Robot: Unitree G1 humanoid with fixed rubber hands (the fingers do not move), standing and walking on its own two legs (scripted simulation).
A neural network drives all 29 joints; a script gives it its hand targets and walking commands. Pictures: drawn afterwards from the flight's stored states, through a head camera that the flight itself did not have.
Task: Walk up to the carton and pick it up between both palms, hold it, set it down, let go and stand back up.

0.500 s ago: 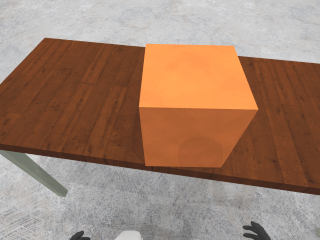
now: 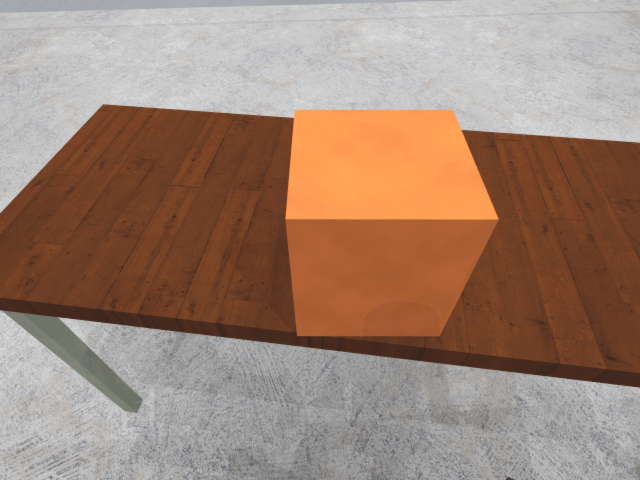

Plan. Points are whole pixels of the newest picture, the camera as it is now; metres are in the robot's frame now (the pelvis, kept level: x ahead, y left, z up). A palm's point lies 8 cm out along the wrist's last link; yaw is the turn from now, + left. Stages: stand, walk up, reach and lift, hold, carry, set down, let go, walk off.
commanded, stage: walk up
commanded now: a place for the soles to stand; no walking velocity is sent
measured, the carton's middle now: (370, 229) +0.41 -0.03 +0.07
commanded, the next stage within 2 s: reach and lift in 0.54 s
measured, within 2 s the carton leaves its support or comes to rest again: neither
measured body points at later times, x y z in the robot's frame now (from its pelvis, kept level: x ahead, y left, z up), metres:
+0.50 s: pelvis +0.00 +0.01 +0.01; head +0.00 +0.02 +0.45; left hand +0.02 +0.26 -0.14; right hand +0.05 -0.23 -0.13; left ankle +0.03 +0.13 -0.73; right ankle -0.02 -0.07 -0.73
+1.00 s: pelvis -0.02 +0.00 +0.01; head +0.00 +0.02 +0.46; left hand +0.16 +0.21 -0.10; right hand +0.12 -0.25 -0.07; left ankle +0.03 +0.14 -0.73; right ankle -0.02 -0.07 -0.73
